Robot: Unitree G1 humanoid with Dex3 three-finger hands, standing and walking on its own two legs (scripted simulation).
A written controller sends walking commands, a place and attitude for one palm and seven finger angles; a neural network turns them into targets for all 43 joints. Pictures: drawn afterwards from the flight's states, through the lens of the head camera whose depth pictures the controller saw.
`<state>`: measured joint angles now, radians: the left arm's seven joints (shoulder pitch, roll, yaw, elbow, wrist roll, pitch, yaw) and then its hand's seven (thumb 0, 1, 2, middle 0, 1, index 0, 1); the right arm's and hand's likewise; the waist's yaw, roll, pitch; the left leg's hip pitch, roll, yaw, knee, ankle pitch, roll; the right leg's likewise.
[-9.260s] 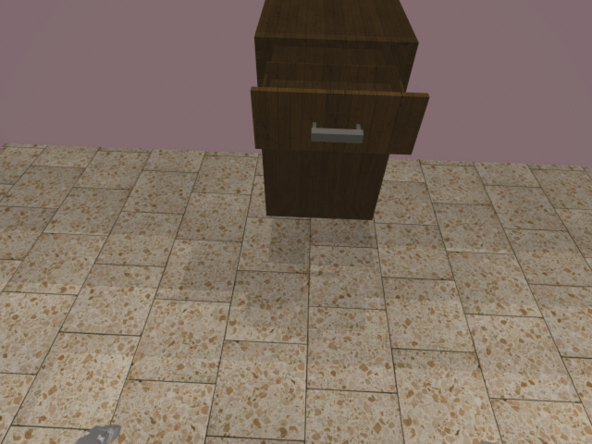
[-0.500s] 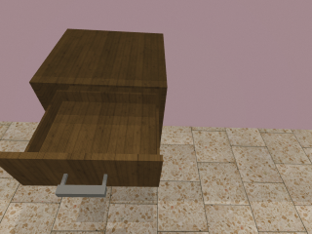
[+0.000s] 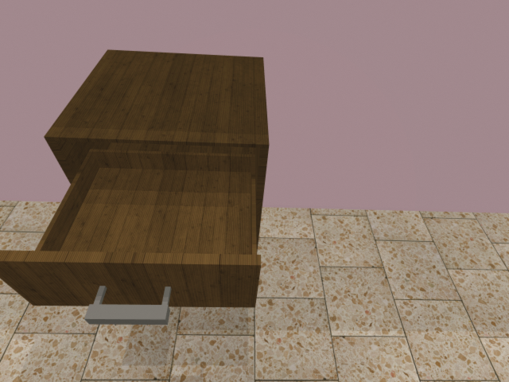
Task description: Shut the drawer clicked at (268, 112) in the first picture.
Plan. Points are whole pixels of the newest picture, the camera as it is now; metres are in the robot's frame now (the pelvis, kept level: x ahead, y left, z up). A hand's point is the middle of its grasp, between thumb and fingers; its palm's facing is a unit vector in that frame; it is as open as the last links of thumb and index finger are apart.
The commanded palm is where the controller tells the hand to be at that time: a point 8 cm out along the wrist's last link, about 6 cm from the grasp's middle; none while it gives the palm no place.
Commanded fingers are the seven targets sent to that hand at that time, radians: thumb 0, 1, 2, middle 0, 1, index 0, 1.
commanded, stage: look again from close up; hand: left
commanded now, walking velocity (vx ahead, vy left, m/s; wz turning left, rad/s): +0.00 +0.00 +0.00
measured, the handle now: (131, 302) +0.26 +0.24 -0.08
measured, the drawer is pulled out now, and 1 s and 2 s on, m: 0.30 0.27 0.27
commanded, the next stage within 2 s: raise the hand and make a fist in 0.08 s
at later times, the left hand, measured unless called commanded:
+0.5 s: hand out of the picture +0.12 +0.14 -0.07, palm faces +0.24 -0.97 -0.03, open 6.7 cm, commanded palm +0.08 +0.20 -0.05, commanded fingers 0.00 0.90 0.90 -0.54 -0.67 -0.54 -0.67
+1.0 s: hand out of the picture +0.12 +0.16 -0.02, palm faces +0.13 -0.99 -0.10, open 3.9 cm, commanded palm +0.06 +0.22 -0.02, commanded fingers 0.00 0.90 0.90 -1.04 -1.21 -1.04 -1.21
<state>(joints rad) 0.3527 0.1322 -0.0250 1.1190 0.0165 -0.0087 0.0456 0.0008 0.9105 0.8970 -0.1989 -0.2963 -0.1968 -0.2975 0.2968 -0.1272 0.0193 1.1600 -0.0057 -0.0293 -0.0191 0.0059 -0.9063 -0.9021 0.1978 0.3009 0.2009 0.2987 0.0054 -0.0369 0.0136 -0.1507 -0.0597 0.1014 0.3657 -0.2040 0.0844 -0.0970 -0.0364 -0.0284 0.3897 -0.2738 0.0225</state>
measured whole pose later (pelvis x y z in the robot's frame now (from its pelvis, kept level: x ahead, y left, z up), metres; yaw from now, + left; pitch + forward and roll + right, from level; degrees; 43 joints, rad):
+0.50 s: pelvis -0.03 -0.03 -0.04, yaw +2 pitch +7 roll +0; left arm 0.56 0.13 0.02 0.15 -0.17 -0.30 0.01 0.02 0.94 0.90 -0.35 -0.47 -0.29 -0.45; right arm 0.23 -0.26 -0.04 0.68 0.00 -0.29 -0.02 0.02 -0.91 -0.90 0.20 0.30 0.20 0.30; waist -0.01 -0.01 -0.11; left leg -0.59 -0.02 0.06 0.81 -0.35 0.05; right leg -0.53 -0.01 -0.07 0.84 -0.44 -0.04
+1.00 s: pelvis -0.04 -0.07 -0.08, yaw +4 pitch +11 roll -1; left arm 0.54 0.25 0.28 -0.02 -0.34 -0.41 -0.35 0.02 0.90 0.90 -0.85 -1.00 -0.85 -1.00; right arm 0.22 -0.20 0.00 0.65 0.04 -0.23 -0.08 0.02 -0.90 -0.90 0.20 0.30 0.21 0.30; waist 0.01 0.04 -0.12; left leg -0.80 0.03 -0.02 1.04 -0.43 -0.01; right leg -0.70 0.04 -0.16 1.02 -0.52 -0.09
